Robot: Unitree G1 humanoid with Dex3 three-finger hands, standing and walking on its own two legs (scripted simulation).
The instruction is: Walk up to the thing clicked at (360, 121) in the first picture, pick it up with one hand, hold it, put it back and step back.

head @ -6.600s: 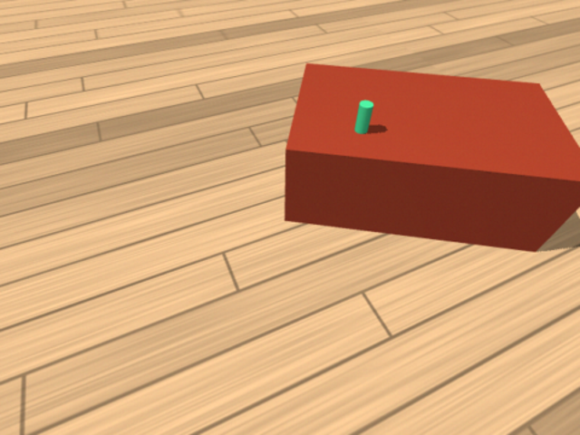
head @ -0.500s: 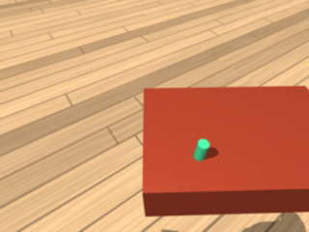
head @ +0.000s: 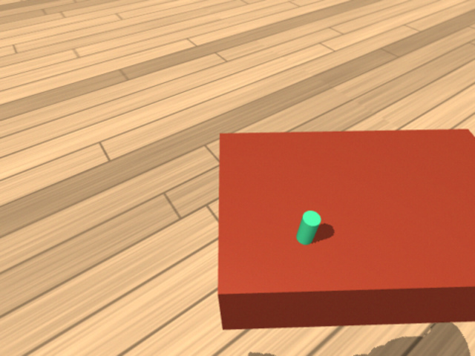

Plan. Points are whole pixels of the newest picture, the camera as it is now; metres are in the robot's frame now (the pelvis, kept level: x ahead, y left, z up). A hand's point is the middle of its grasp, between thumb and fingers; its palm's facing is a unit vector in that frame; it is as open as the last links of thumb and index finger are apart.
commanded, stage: stand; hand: right
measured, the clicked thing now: (307, 228) +0.51 -0.22 -0.30
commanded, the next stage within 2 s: go down in 0.56 s
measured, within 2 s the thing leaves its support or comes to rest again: neither
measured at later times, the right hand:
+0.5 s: hand out of the picture +0.07 -0.25 -0.16, palm faces -0.04 +0.94 -0.33, open 7.4 cm
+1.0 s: hand (372, 350) +0.16 -0.25 -0.15, palm faces +0.07 +0.95 -0.30, open 13.1 cm
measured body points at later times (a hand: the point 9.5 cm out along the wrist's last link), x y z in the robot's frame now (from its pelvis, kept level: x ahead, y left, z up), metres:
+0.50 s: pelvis +0.00 +0.00 +0.00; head +0.02 -0.01 +0.45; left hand +0.08 +0.30 -0.13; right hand +0.07 -0.30 -0.14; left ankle -0.04 +0.14 -0.75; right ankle +0.02 -0.11 -0.75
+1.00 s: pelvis -0.01 +0.01 -0.02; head +0.03 +0.00 +0.43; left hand +0.16 +0.29 -0.11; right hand +0.15 -0.30 -0.13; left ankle -0.04 +0.14 -0.75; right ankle +0.02 -0.11 -0.75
